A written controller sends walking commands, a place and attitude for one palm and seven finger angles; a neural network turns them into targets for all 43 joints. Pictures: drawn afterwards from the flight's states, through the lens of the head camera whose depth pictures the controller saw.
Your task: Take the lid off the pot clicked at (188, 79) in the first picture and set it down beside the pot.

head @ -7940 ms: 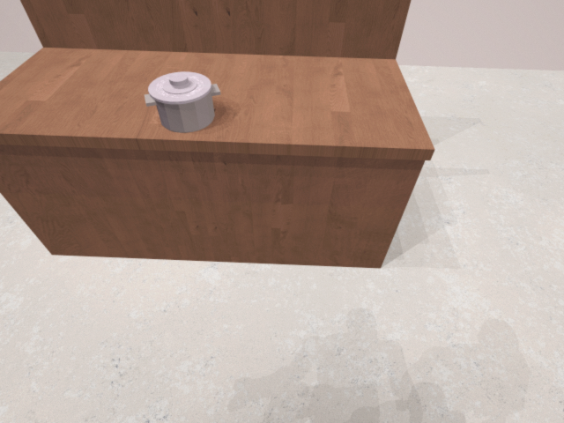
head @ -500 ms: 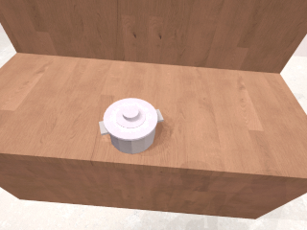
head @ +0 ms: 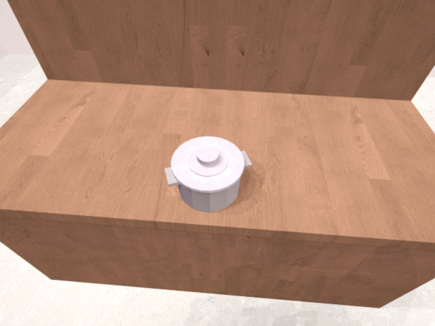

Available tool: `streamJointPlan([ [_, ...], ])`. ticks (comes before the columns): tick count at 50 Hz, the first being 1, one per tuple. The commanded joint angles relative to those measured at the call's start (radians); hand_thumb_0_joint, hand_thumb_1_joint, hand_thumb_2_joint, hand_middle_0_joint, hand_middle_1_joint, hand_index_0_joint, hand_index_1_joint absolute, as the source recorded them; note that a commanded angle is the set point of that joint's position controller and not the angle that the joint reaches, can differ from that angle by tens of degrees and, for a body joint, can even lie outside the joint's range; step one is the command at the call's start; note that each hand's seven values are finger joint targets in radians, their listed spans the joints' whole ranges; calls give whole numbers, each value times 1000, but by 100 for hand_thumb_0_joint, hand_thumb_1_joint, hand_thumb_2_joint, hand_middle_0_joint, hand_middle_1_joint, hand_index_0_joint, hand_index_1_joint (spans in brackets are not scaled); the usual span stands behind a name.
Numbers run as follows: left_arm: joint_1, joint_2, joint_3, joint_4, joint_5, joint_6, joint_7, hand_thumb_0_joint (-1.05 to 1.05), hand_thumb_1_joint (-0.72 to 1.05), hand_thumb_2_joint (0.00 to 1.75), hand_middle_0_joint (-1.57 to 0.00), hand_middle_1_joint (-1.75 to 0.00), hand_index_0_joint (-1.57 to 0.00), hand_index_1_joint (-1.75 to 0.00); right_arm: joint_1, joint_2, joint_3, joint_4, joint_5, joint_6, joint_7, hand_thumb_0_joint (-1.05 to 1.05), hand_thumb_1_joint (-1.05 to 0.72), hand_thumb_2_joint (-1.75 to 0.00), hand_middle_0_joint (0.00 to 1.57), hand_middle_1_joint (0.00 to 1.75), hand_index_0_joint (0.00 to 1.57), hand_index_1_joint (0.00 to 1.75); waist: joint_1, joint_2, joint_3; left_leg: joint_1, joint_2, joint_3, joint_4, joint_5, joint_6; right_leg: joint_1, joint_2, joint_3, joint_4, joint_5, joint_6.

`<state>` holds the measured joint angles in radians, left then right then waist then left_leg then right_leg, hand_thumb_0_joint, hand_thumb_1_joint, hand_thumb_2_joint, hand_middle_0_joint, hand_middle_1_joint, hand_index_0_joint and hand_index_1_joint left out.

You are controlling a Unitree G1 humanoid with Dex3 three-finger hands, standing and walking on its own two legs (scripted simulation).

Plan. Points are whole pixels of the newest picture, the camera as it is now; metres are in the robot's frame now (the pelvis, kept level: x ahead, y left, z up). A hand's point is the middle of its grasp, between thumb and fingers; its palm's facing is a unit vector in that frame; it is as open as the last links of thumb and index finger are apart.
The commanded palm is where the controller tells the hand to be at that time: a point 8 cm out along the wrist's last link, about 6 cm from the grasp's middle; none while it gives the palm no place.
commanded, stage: come to a stop and stand still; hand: left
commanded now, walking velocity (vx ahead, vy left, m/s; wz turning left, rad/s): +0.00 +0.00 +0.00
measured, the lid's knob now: (207, 155) +0.48 +0.06 +0.02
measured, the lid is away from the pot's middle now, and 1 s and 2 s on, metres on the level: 0.00 0.00 0.00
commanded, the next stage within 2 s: look again from close up in 0.32 s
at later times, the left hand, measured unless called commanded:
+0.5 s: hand out of the picture -0.01 +0.18 -0.17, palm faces +0.00 -0.98 -0.18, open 7.4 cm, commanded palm none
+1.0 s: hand out of the picture +0.00 +0.16 -0.17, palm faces +0.00 -0.99 -0.16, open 7.4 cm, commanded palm none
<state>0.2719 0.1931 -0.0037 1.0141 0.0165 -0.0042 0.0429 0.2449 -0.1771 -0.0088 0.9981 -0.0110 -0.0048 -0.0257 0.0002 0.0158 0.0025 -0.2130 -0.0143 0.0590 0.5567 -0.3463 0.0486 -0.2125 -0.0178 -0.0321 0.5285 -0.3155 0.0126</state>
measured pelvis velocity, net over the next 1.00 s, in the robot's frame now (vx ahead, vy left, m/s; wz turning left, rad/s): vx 0.00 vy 0.00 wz -0.01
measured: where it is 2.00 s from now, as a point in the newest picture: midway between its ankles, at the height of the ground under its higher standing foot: outside the picture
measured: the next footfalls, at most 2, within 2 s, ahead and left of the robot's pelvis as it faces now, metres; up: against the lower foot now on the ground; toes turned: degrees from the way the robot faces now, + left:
none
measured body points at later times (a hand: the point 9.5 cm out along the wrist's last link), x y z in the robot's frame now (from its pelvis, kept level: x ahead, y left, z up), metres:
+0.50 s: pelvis +0.00 +0.01 +0.00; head +0.02 +0.02 +0.45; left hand -0.01 +0.23 -0.16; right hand +0.00 -0.21 -0.15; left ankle -0.03 +0.08 -0.73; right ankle -0.02 -0.13 -0.73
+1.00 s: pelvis +0.00 +0.00 +0.01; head +0.02 +0.01 +0.46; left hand +0.00 +0.21 -0.16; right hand +0.00 -0.22 -0.15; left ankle -0.03 +0.08 -0.73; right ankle -0.02 -0.13 -0.73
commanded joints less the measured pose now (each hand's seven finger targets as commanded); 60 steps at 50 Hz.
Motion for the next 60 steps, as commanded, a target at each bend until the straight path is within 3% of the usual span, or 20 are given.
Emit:
streamJointPlan([
  [1, 52, 84, 12, -55, 2, -1, 1, 0, 90, 90, -20, -30, -20, -30, 32, -112, -7, -56, -6, -22, 5, 0, -90, -90, 20, 30, 20, 30, 8, 14, 87, -69, 132, -171, -198, 145, 10, -37, -51, 58, -64, 52, -53],
  [4, 58, 91, 12, -56, 1, 2, -2, 0, 90, 90, -20, -30, -20, -30, 33, -121, -5, -50, -6, -25, 6, 0, -90, -90, 20, 30, 20, 30, 13, 12, 73, -62, 133, -180, -218, 118, 12, -27, -55, 52, -64, 50, -50],
  [12, 78, 93, 8, -37, -3, -3, 1, 0, 90, 90, -20, -30, -20, -30, 69, -111, 1, -11, 0, -35, 0, 0, -90, -90, 20, 30, 20, 30, 11, 10, 24, 24, 121, -146, -182, 310, 7, -5, -79, 66, -74, 152, -47],
  [13, 77, 96, 8, -34, -4, -3, 0, 0, 90, 90, -20, -30, -20, -30, 70, -105, 0, -7, 0, -34, -1, 0, -90, -90, 20, 30, 20, 30, 11, -10, 31, 26, 123, -144, -176, 321, 9, -7, -78, 63, -78, 163, -50],
  [17, 92, 83, 7, -15, -3, -3, 3, 0, 90, 90, -20, -30, -20, -30, 84, -99, 1, 16, 2, -35, -4, 0, -90, -90, 20, 30, 20, 30, 9, 17, 36, 44, 122, -137, -181, 336, 5, -10, -84, 68, -82, 165, -48],
  [18, 92, 88, 6, -14, -4, -4, 2, 0, 90, 90, -20, -30, -20, -30, 86, -95, 1, 23, 3, -35, -5, 0, -90, -90, 20, 30, 20, 30, 10, -4, 36, 44, 123, -137, -172, 360, 8, -2, -82, 64, -85, 189, -50],
  [50, 136, 43, -5, 44, -4, -19, 6, 0, 90, 90, -20, -30, -20, -30, 102, -47, -2, 118, 8, -35, -9, 0, -90, -90, 20, 30, 20, 30, 9, -27, 51, 72, 121, -103, -174, 338, -1, 4, -104, 95, -128, 288, -55],
  [60, 145, 37, -6, 51, -4, -18, 6, 0, 90, 90, -20, -30, -20, -30, 111, -37, -1, 131, 9, -35, -8, 0, -90, -90, 20, 30, 20, 30, 11, -14, 70, 62, 122, -102, -189, 295, -1, -5, -101, 96, -142, 243, -52],
])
